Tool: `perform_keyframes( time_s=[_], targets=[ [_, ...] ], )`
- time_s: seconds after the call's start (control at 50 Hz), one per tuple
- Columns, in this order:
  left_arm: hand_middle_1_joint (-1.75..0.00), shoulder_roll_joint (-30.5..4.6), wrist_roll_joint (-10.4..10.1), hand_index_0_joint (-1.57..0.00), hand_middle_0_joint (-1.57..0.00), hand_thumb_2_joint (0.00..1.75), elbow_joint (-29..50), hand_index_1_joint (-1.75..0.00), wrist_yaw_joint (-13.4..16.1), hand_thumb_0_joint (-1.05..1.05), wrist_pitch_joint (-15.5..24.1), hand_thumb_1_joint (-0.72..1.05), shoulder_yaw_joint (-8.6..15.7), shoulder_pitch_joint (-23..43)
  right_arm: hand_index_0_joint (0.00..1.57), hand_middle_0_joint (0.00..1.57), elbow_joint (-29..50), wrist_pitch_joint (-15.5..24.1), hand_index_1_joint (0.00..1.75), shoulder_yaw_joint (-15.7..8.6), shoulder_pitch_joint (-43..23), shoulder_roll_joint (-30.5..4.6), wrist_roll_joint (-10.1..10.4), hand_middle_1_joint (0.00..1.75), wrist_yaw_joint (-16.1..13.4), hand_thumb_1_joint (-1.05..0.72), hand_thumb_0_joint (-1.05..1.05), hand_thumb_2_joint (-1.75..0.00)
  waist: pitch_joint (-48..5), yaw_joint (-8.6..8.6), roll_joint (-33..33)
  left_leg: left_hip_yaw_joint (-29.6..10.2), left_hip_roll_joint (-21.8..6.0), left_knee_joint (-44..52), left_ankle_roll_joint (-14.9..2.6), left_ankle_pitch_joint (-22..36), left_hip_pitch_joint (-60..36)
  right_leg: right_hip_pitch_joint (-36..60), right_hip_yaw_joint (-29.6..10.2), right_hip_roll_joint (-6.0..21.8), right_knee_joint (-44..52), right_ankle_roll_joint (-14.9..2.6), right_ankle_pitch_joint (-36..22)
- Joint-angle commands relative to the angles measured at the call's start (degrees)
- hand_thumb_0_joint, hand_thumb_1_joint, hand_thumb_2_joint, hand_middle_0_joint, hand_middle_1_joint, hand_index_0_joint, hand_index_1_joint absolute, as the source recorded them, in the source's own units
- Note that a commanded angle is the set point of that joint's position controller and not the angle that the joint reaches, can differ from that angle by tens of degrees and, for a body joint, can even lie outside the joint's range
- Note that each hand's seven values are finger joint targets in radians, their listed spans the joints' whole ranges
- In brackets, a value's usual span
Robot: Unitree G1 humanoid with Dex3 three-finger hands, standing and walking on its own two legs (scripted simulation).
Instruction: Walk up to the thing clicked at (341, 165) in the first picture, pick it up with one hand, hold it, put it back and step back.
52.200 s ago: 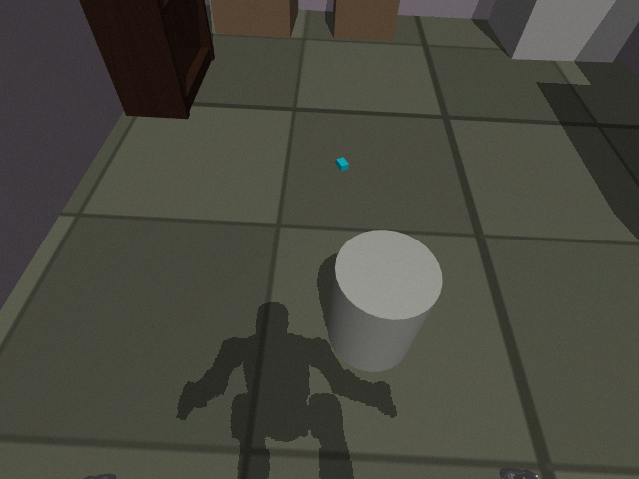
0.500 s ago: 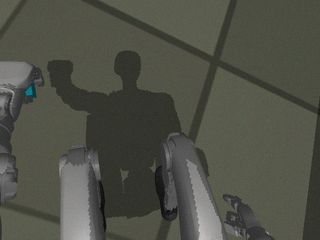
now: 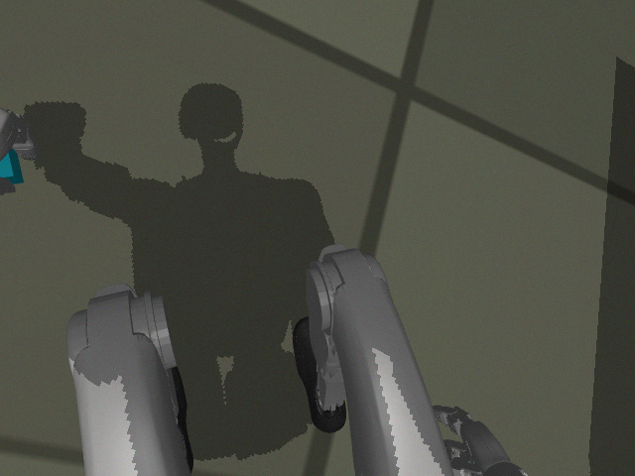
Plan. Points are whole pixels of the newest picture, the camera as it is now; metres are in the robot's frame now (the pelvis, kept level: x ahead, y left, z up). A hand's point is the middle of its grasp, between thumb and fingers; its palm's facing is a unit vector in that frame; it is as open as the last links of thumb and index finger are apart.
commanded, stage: crouch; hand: left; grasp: from above
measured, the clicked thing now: out of the picture +0.50 +0.30 -0.20
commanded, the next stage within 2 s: lower in 0.30 s
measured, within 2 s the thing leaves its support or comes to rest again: rests again in 1.70 s
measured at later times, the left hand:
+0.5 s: hand out of the picture +0.48 +0.30 -0.19, palm faces -0.48 -0.02 -0.88, open 6.4 cm
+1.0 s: hand (18, 179) +0.49 +0.30 -0.24, palm faces -0.47 -0.04 -0.88, open 6.2 cm
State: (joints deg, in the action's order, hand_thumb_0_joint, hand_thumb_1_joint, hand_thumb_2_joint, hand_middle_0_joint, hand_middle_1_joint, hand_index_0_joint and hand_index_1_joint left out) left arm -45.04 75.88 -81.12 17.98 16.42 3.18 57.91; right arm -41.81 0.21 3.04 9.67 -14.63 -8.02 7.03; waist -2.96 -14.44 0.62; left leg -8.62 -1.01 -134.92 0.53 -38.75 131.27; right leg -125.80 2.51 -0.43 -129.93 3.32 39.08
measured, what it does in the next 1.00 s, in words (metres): stands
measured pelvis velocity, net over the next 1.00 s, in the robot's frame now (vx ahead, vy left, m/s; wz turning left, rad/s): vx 0.01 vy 0.00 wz -0.06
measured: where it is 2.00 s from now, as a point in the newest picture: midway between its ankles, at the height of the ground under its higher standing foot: (250, 415)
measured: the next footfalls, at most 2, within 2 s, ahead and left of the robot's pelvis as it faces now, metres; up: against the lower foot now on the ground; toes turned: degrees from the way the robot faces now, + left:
none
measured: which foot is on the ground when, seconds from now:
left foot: down 0.00-1.00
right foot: down 0.00-1.00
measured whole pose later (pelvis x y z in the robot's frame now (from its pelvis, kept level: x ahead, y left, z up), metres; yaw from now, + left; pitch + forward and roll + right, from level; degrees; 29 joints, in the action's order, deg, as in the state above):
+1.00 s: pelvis +0.01 +0.00 -0.04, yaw -4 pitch +32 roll -12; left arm -54.5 79.5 -90.8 25.6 18.4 5.5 61.3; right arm -39.8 2.6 10.4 7.9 -15.5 -12.2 8.4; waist 3.3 -18.8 4.7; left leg -12.9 -0.7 -143.8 1.4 -40.9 136.2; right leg -129.9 5.2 -1.9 -136.4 3.8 39.8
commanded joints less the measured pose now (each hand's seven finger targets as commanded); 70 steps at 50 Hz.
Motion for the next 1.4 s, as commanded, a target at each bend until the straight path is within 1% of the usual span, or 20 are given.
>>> perform_keyframes(
  time_s=[0.0,0.02,0.12,0.16,0.24,0.44,0.5,0.56,0.76,0.84,0.88,0.92,0.98,1.02,1.08,1.18,1.24,1.3,1.34,1.38],
  targets=[
    [-0.42,-15.0,-0.5,-1.02,-0.96,0.35,8.5,-0.37,2.6,0.00,0.6,0.64,2.0,21.4,0.20,0.20,1.2,0.0,0.30,-4.3,11.4,-14.9,0.0,0.30,-1.0,-0.92,0.00,-0.90,-39.2,-0.75,-19.3,5.1,0.6,14.1,-1.41,8.5,-31.0,16.0,6.5,-1.8,11.7,-5.31,-10.4],
    [-0.43,-15.3,-0.4,-1.01,-0.95,0.33,7.6,-0.37,2.8,0.00,0.6,0.63,2.0,20.5,0.20,0.20,0.9,0.1,0.30,-4.1,11.3,-14.8,0.0,0.30,-0.9,-0.92,0.00,-0.90,-39.3,-0.11,-19.2,5.0,0.6,14.0,-1.37,8.6,-30.7,15.9,6.5,-2.1,11.3,-5.41,-10.5],
    [-0.44,-15.2,-0.2,-1.01,-0.97,0.38,7.1,-0.40,3.1,0.00,0.8,0.63,1.6,21.4,0.20,0.20,1.1,0.0,0.30,-3.2,11.5,-14.9,-0.4,0.30,-0.8,-0.92,0.00,-0.90,-38.4,-1.22,-18.9,5.3,0.6,12.4,-1.61,9.2,-29.5,16.1,6.8,-2.2,10.9,-5.12,-11.5],
    [-0.46,-17.0,-0.1,-1.01,-0.96,0.38,6.1,-0.41,3.4,0.00,0.6,0.63,2.3,20.7,0.20,0.20,0.9,0.0,0.30,-2.9,11.3,-15.1,-0.4,0.30,-0.9,-0.92,0.00,-0.90,-38.4,-0.40,-19.2,5.6,0.6,11.9,-1.69,10.1,-29.4,16.2,6.5,-2.2,10.6,-5.11,-12.2],
    [-0.47,-15.8,-0.1,-1.00,-0.95,0.40,4.7,-0.42,3.3,0.00,0.7,0.62,1.3,20.3,0.20,0.20,1.0,0.2,0.30,-2.4,10.8,-14.9,-0.6,0.30,-0.7,-0.92,0.00,-0.90,-35.9,-1.51,-19.0,5.0,0.5,11.4,-1.58,8.4,-28.3,14.5,7.1,-2.3,10.0,-5.20,-10.8],
    [-0.47,-17.8,-0.5,-1.01,-0.97,0.41,5.1,-0.43,3.2,0.00,1.1,0.61,2.0,20.3,0.20,0.20,1.4,0.0,0.30,-1.7,11.0,-15.5,-1.0,0.30,-0.5,-0.92,0.00,-0.90,-35.9,-1.89,-19.8,4.8,0.3,9.6,-1.63,10.1,-28.1,14.8,7.4,-2.4,9.1,-4.89,-12.5],
    [-0.49,-16.8,-0.4,-1.01,-0.96,0.40,1.4,-0.44,3.8,0.00,1.3,0.63,1.6,18.9,0.20,0.20,1.4,0.0,0.30,-1.2,11.0,-15.7,-1.3,0.30,-0.4,-0.92,0.00,-0.90,-33.6,-2.74,-17.9,4.4,0.3,9.0,-1.67,10.0,-26.9,14.1,7.8,-2.5,8.5,-4.84,-12.4],
    [-0.49,-20.1,0.4,-1.02,-0.97,0.41,2.2,-0.44,4.5,0.00,2.6,0.63,2.7,20.6,0.20,0.20,1.4,0.1,0.30,-0.5,10.7,-16.1,-1.8,0.30,-0.5,-0.92,0.00,-0.90,-34.4,-2.59,-19.0,4.4,0.3,8.1,-1.72,10.1,-26.3,15.1,7.8,-2.6,8.3,-4.70,-12.6],
    [-0.52,-22.1,3.0,-1.04,-0.99,0.45,-0.8,-0.47,8.6,0.00,3.6,0.66,3.4,21.4,0.20,0.20,1.4,1.1,0.30,1.0,10.7,-17.1,-3.4,0.30,0.0,-0.92,0.00,-0.90,-33.8,-4.15,-21.5,3.4,0.0,6.3,-1.44,11.0,-27.5,13.5,9.0,-3.1,6.3,-4.70,-13.6],
    [-0.53,-23.6,3.2,-1.03,-0.99,0.46,-0.5,-0.48,9.7,0.00,2.7,0.66,4.4,20.6,0.20,0.20,1.6,1.7,0.30,1.1,10.8,-17.5,-3.7,0.30,0.3,-0.92,0.00,-0.90,-34.0,-3.82,-23.6,3.5,0.0,6.4,-1.23,11.5,-27.9,13.8,9.2,-3.1,5.7,-4.81,-14.1],
    [-0.51,-22.0,2.8,-1.02,-0.97,0.44,-2.4,-0.45,9.7,0.00,2.0,0.67,3.6,20.1,0.20,0.20,1.5,2.1,0.30,1.4,10.5,-17.6,-3.9,0.30,0.3,-0.91,0.00,-0.90,-31.9,-5.21,-22.4,3.2,-0.2,5.4,-1.26,12.2,-27.7,12.5,9.7,-3.1,5.3,-4.81,-14.5],
    [-0.50,-23.1,2.7,-1.00,-0.95,0.43,-1.6,-0.45,10.1,0.00,2.0,0.64,3.7,20.4,0.20,0.20,1.8,2.1,0.30,1.9,10.2,-17.6,-4.0,0.30,0.3,-0.91,0.00,-0.90,-34.1,-4.60,-23.6,2.9,-0.2,5.8,-1.29,12.5,-27.6,14.5,9.5,-3.3,5.1,-4.65,-15.4],
    [-0.49,-22.7,2.4,-1.00,-0.96,0.45,-4.1,-0.45,9.9,0.00,1.7,0.64,2.9,19.2,0.20,0.20,1.6,2.4,0.30,2.4,10.1,-18.0,-4.1,0.30,0.4,-0.91,0.00,-0.90,-32.4,-5.59,-21.7,2.6,-0.4,4.8,-1.39,13.0,-27.1,14.2,9.8,-3.5,5.0,-4.62,-15.7],
    [-0.52,-24.6,2.4,-0.99,-0.94,0.43,-3.1,-0.46,10.2,0.00,2.0,0.63,3.7,19.7,0.20,0.20,2.0,2.7,0.30,2.7,9.9,-18.2,-4.2,0.30,0.3,-0.91,0.00,-0.90,-32.2,-5.07,-23.5,2.7,-0.4,5.1,-1.26,12.9,-27.4,14.8,9.8,-3.4,5.0,-4.65,-15.7],
    [-0.49,-23.7,2.6,-1.03,-0.99,0.45,-3.9,-0.44,10.4,0.00,2.0,0.67,3.1,20.3,0.20,0.20,2.1,2.9,0.30,3.5,10.1,-18.6,-4.8,0.30,0.6,-0.91,0.00,-0.90,-31.2,-6.94,-22.1,2.2,-0.6,4.4,-1.27,13.5,-27.5,14.9,10.3,-3.7,4.8,-4.50,-16.2],
    [-0.47,-26.9,2.8,-1.03,-0.99,0.41,-5.2,-0.42,12.0,0.00,2.4,0.68,4.0,19.9,0.20,0.20,2.6,3.4,0.30,4.9,9.0,-19.3,-5.3,0.30,0.5,-0.91,0.00,-0.90,-31.1,-6.33,-23.8,2.0,-0.7,4.5,-1.07,13.2,-26.9,16.2,10.7,-3.9,4.5,-4.54,-16.3],
    [-0.48,-25.2,3.1,-1.03,-0.99,0.43,-6.9,-0.44,12.6,0.00,2.2,0.67,2.6,20.2,0.20,0.20,3.0,3.8,0.30,5.3,8.3,-19.5,-5.5,0.30,0.6,-0.91,0.00,-0.90,-29.1,-7.58,-24.0,1.4,-0.9,4.3,-0.90,12.6,-27.8,13.6,11.3,-4.0,4.0,-4.77,-15.5],
    [-0.47,-26.8,3.1,-1.03,-0.98,0.41,-7.0,-0.42,13.6,0.00,2.0,0.66,2.8,20.3,0.20,0.20,3.1,4.0,0.30,5.8,7.7,-19.6,-5.8,0.30,0.6,-0.91,0.00,-0.90,-30.2,-7.08,-24.3,1.5,-1.1,4.0,-1.08,12.3,-27.0,15.7,11.0,-4.4,4.1,-4.52,-16.0],
    [-0.46,-25.3,3.0,-1.03,-0.98,0.40,-9.2,-0.41,13.7,0.00,1.6,0.67,1.9,19.6,0.20,0.20,3.0,4.2,0.30,6.3,7.5,-19.6,-6.3,0.30,0.7,-0.91,0.00,-0.90,-27.6,-8.45,-22.5,1.4,-1.1,3.5,-1.39,11.4,-24.9,15.5,10.9,-4.5,4.3,-4.25,-15.9],
    [-0.45,-26.7,2.7,-1.03,-0.98,0.40,-8.3,-0.41,14.1,0.00,1.5,0.67,2.5,20.7,0.20,0.20,3.2,4.7,0.30,6.6,7.6,-20.2,-6.2,0.30,0.6,-0.91,0.00,-0.90,-27.1,-8.63,-23.5,1.3,-1.1,3.6,-1.20,11.7,-25.5,15.4,11.3,-4.4,4.4,-4.27,-16.0]
  ],
)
